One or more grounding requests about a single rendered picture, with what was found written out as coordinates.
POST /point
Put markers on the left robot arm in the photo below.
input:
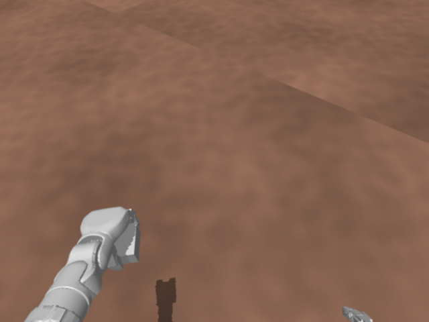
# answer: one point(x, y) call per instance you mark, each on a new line
point(78, 283)

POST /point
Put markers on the small box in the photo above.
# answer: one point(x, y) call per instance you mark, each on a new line
point(128, 243)

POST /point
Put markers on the right robot hand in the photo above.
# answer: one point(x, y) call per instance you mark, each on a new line
point(354, 315)

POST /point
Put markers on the left robot hand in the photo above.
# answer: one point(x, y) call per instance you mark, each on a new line
point(113, 222)

